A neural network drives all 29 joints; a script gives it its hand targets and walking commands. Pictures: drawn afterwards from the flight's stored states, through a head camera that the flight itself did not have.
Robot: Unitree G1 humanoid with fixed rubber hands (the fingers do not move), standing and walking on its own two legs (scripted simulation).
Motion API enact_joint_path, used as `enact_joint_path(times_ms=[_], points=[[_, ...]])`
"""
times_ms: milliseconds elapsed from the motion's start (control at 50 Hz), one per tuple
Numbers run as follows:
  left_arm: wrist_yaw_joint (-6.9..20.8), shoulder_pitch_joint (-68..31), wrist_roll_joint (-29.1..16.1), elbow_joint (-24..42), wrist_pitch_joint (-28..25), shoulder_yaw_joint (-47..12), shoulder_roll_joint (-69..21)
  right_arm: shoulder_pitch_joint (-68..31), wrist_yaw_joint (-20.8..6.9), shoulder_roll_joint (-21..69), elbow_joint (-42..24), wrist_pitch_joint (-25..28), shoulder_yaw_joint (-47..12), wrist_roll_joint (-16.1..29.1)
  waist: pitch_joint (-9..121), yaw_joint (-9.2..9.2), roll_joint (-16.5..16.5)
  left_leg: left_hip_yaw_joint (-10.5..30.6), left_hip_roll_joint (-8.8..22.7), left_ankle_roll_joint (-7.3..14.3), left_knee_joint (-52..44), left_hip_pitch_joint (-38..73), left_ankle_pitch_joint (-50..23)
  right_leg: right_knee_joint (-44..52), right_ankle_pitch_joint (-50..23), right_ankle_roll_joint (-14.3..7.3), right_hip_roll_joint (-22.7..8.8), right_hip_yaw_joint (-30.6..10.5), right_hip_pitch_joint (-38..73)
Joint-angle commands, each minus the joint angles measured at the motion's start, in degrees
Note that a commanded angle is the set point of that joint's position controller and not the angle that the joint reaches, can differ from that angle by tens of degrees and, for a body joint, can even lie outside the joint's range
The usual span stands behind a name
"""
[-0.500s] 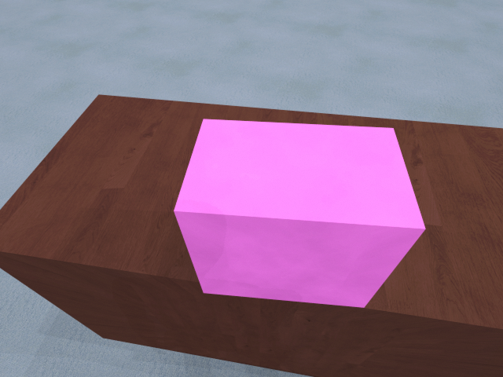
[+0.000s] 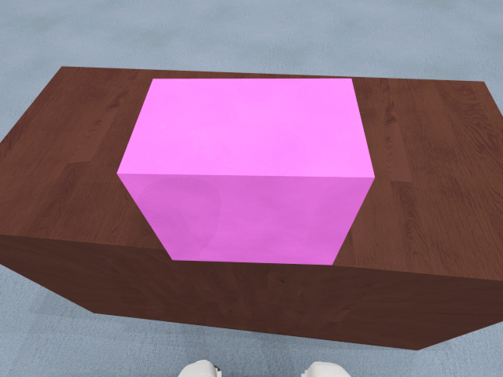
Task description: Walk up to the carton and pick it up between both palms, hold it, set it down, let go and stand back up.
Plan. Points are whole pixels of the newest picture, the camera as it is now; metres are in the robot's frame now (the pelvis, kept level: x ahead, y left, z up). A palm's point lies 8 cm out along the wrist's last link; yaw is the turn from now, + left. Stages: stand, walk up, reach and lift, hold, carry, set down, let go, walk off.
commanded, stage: walk up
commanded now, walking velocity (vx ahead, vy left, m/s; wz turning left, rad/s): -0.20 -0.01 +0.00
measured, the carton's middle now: (250, 180) +0.39 +0.02 +0.07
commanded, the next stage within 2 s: none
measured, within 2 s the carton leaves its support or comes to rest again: neither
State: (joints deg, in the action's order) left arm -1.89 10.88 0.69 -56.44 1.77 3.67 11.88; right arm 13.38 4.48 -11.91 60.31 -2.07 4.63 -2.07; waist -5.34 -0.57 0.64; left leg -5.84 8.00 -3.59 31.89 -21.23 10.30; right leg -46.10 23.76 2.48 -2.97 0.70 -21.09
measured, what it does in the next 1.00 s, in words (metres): steps on the spot: right foot, then left foot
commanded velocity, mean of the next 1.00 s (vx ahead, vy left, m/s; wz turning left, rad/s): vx -0.01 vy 0.02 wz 0.00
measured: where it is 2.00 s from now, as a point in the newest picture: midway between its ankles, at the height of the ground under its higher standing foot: outside the picture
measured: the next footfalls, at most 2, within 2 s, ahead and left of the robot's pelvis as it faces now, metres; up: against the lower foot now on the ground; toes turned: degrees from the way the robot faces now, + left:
right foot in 0.02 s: +0.03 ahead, -0.14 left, +0.00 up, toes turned -3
left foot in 0.38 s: -0.06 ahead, +0.05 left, +0.00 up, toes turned +3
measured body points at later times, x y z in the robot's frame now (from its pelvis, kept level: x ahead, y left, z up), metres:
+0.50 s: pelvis -0.04 -0.05 +0.02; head -0.04 -0.04 +0.47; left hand -0.04 +0.16 -0.15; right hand -0.07 -0.26 -0.14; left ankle -0.10 +0.05 -0.73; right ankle -0.01 -0.14 -0.73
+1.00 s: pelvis -0.04 -0.05 +0.01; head -0.03 -0.06 +0.46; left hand -0.08 +0.15 -0.15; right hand -0.08 -0.26 -0.15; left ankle -0.10 +0.05 -0.71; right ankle -0.01 -0.14 -0.73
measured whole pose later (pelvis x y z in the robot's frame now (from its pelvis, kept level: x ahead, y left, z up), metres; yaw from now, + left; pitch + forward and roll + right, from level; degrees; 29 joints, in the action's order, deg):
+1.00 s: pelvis -0.04 -0.05 +0.01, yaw +2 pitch +0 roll -1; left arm -2.5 18.3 1.0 -64.2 -0.4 0.4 4.5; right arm 22.9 2.3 -6.9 62.3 -0.8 1.7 -1.6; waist -1.7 1.4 2.3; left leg -2.5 -0.1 0.8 34.1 -10.3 23.8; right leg -25.0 10.7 -2.8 0.8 6.0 -14.1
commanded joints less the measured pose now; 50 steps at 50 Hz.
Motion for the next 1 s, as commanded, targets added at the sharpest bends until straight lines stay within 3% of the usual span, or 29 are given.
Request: enact_joint_path(times_ms=[0, 20, 40, 60, 80, 100, 120, 180, 260, 300, 320, 340, 360, 380, 400, 440, 480, 500, 540, 680, 700, 740, 780, 860, 900, 920, 940, 960, 980], points=[[-0.7, 13.2, 0.0, -1.6, -1.3, 1.0, 4.9, 4.2, -1.7, -6.5, -1.9, -0.7, 1.6, 0.3, 8.0, 1.11, -2.2, 2.3, 1.2, 4.5, 7.2, -2.7, -4.5, 27.2, -18.9, 2.2, -2.8, -0.5, 16.5], [-0.5, 10.2, -0.3, 1.8, -1.2, 1.7, 11.8, 8.2, -1.5, -0.3, -3.3, -1.7, 0.1, -0.2, 7.4, -1.50, -21.7, -1.6, -5.2, 1.5, 20.8, -13.4, 28.8, 27.3, -32.4, -1.4, -20.0, -17.7, 14.4], [-0.8, 11.9, 1.2, 2.4, -0.6, 2.9, 17.2, 3.1, -0.4, -1.9, -6.4, -3.2, 0.2, -0.6, 7.3, 4.95, -29.4, 7.3, -6.4, 2.2, 33.0, -9.2, 31.8, 31.3, -27.5, -13.4, -27.7, -23.0, -1.4], [0.5, 11.3, 2.7, 0.5, -0.5, 1.3, 9.1, 3.5, -2.1, -2.2, -4.1, -3.7, -0.2, 0.1, 6.6, 2.96, -21.2, 12.8, -6.3, 5.5, 28.4, -2.3, 20.7, 41.4, 23.6, -12.0, -18.5, -24.6, -9.6], [0.7, 4.0, 2.4, 3.0, 0.1, 0.1, 7.1, 0.8, -3.7, -3.9, -4.5, -3.7, 0.7, 0.7, -0.1, 0.44, -17.0, 10.5, -9.0, 6.1, 29.6, -5.7, 16.9, 43.5, 25.4, -7.1, -12.0, -17.5, -9.5], [0.7, -2.0, 2.7, 4.4, -0.1, -0.2, 7.6, 5.8, -4.6, -4.0, -2.0, -3.0, 1.1, 1.2, -0.4, -4.01, -15.1, 9.2, -10.8, 6.5, 32.2, -8.2, 13.2, 40.3, 13.4, -5.3, -9.4, -11.9, -4.0], [0.5, -4.2, 1.7, 5.1, -1.0, -0.3, 6.9, 8.9, -4.9, -3.3, -0.1, -2.5, 0.9, 0.7, 1.3, -5.52, -13.5, 9.1, -9.3, 6.4, 30.7, -8.3, 9.3, 37.7, 4.3, -5.8, -8.6, -8.9, 0.9], [0.3, 2.2, -0.3, 2.0, -3.0, -1.8, 2.7, 6.1, -4.2, -1.4, 0.5, -1.0, -0.1, 0.0, 3.2, -2.61, -5.1, 6.6, -7.1, 4.8, 21.8, -3.7, 7.9, 35.2, -6.6, -7.8, -8.2, -8.0, 7.4], [-0.3, 6.6, 0.6, -0.8, -3.3, -1.9, 3.9, 2.2, -2.8, -1.2, -0.5, -0.3, -1.2, 1.8, 3.9, 1.04, -8.8, 5.9, -7.2, 4.2, 3.0, 3.4, 15.7, 33.3, -7.5, -12.4, -11.6, -12.0, 12.2], [-0.2, 7.4, 0.7, -1.5, -2.1, -1.7, 4.9, 9.1, -2.3, -1.3, -0.2, 0.4, -1.1, 1.2, 3.5, 0.33, -9.6, 5.8, -6.1, 4.7, -7.9, 9.1, 10.8, 33.4, -4.8, -11.3, -11.8, -11.5, 9.6], [-0.1, 6.7, 0.6, -2.2, -1.8, -1.5, 4.8, 10.9, -2.4, -0.4, 0.5, 1.1, -1.0, 1.3, 0.3, -1.02, -7.2, 6.4, -5.6, 5.4, -14.3, 12.3, 3.6, 32.7, -6.4, -9.8, -10.5, -10.7, 5.9], [0.1, 8.9, 0.0, -2.9, -1.9, -1.8, 2.7, 12.5, -2.3, -2.5, 0.2, 1.9, -0.9, 1.0, 1.7, 0.66, -3.0, 9.7, -2.1, 5.4, -16.6, 16.1, -0.6, 29.6, -12.3, -8.5, -7.9, -8.6, 5.6], [0.3, 11.2, -0.4, -2.9, -2.3, -2.3, 0.1, 14.1, -2.4, -2.1, 0.9, 2.7, -1.5, 0.9, 2.8, 1.52, 4.4, 15.4, 2.6, 5.9, -17.4, 17.7, -4.0, 26.3, -12.6, -6.6, -5.0, -5.0, 2.6], [0.4, 10.3, -1.0, -3.4, -2.2, -2.3, -2.2, 10.7, -2.8, -2.4, 1.9, 2.7, -1.8, 1.4, -0.3, 2.88, 13.3, 14.0, 2.2, 8.4, -18.3, 9.3, 2.8, 28.4, -13.7, -5.5, -1.1, -0.1, 6.7], [0.5, 7.1, -0.8, -2.7, -2.2, -2.2, -0.5, 10.5, -3.1, 0.5, 1.6, 3.0, -2.5, 1.3, -1.7, 1.17, 13.1, 13.8, 1.1, 8.7, -20.8, 3.3, 9.0, 28.6, -16.1, -5.1, -1.1, -0.4, 12.8], [0.7, 6.7, -0.8, -3.4, -2.6, -1.8, 1.0, 10.2, -2.6, 2.2, 1.3, 3.6, -3.6, 0.9, 0.3, 2.49, 8.3, 11.9, -0.2, 7.7, -19.3, 6.0, 0.3, 26.4, -18.9, -5.8, -1.3, -0.9, 15.6], [1.0, 8.6, -0.7, -5.4, -2.7, -2.2, -0.2, 12.0, -2.2, 1.7, 1.1, 4.0, -3.2, 1.5, 1.9, 2.29, 3.8, 10.6, -1.0, 7.9, -18.5, 6.9, 0.7, 26.4, -18.0, -6.2, -2.1, -1.4, 16.4], [0.9, 7.5, -0.3, -5.3, -2.7, -2.5, -0.9, 13.0, -2.2, 0.7, 1.6, 3.9, -2.9, 1.4, -0.5, 1.49, 5.5, 10.1, -1.5, 7.4, -18.1, 4.7, 2.6, 27.4, -17.3, -5.9, -2.4, -2.0, 17.2], [0.8, 9.1, -0.6, -6.6, -2.3, -3.0, -1.5, 12.4, -2.1, 1.4, 1.3, 3.7, -2.9, 1.5, -1.5, 1.49, 1.8, 11.2, -1.2, 7.9, -19.6, 4.9, 8.7, 27.3, -14.4, -5.3, -2.3, -1.5, 15.2], [0.3, 10.4, -0.9, -8.3, -2.3, -3.2, -0.6, 16.5, -2.4, 3.3, 2.1, 2.9, -3.9, 1.0, -3.8, 0.39, -4.7, 9.1, -3.3, 7.5, -15.3, 6.1, 7.5, 31.2, -6.4, -5.1, -3.2, -4.2, 10.0], [0.2, 10.6, -0.7, -8.4, -2.6, -3.4, -1.4, 16.2, -2.3, 3.4, 2.7, 3.3, -4.2, 1.2, -3.5, 0.47, -0.7, 9.3, -2.9, 7.5, -15.7, 6.6, 3.9, 29.4, -12.0, -5.3, -3.4, -4.3, 11.2], [0.1, 12.2, -0.7, -9.0, -2.9, -3.7, -3.2, 14.8, -2.1, 2.2, 2.7, 3.4, -3.7, 1.1, -1.7, 1.45, 0.6, 8.8, -2.6, 7.5, -15.2, 6.8, 3.2, 28.6, -14.2, -5.7, -3.0, -4.1, 13.0], [0.0, 11.9, -0.6, -9.1, -2.8, -3.3, -2.2, 15.3, -2.1, 2.4, 3.2, 3.2, -3.6, 1.4, -1.2, 0.85, -2.1, 9.0, -2.6, 7.7, -15.6, 6.5, 4.8, 28.8, -13.1, -5.3, -2.9, -4.1, 13.0], [-0.1, 10.9, -0.8, -9.3, -2.9, -3.1, -1.0, 16.1, -2.1, 4.7, 3.8, 3.2, -4.1, 1.3, -0.3, 0.18, -0.3, 9.3, -2.7, 7.4, -15.4, 7.9, 3.1, 28.4, -13.3, -6.1, -3.5, -4.7, 13.2], [0.0, 12.0, -0.6, -9.6, -2.7, -2.9, -2.5, 15.5, -1.8, 4.3, 3.4, 3.4, -4.1, 1.2, -2.6, 1.13, 4.9, 8.5, -2.9, 7.7, -16.1, 6.2, 3.5, 27.6, -15.2, -5.6, -2.9, -3.3, 12.6], [-1.3, 15.8, 0.7, -7.0, -2.4, -0.5, 5.4, 12.7, -1.6, -7.1, 1.8, 1.6, -0.6, 0.6, -3.9, 5.23, 12.6, 2.7, -6.6, 5.4, -2.1, -2.2, 8.9, 25.2, -16.4, -7.7, -13.1, -12.9, 16.7], [-1.9, 19.6, 1.1, -7.4, -2.2, 0.7, 8.9, 12.5, -1.9, -3.8, 0.0, 0.6, -0.7, 0.2, -1.1, 5.80, 3.6, 2.3, -7.3, 3.6, 9.9, -9.8, 19.2, 29.6, -12.2, -11.6, -22.5, -24.0, 20.1], [-2.6, 20.2, 0.9, -8.1, -1.7, 1.1, 9.4, 11.3, -2.2, -1.5, -1.3, -0.3, -0.6, -0.6, -0.6, 6.36, -2.6, 4.4, -5.8, 3.5, 19.9, -10.2, 21.8, 33.2, -12.7, -15.9, -28.3, -29.5, 15.1], [-2.7, 17.1, 1.1, -7.0, -1.9, 1.3, 6.9, 11.4, -2.5, -0.2, -2.5, -0.7, -0.6, -0.7, 0.3, 4.87, -4.6, 7.0, -4.4, 3.6, 24.7, -9.0, 18.8, 34.2, -12.4, -17.0, -27.5, -27.5, 10.6]])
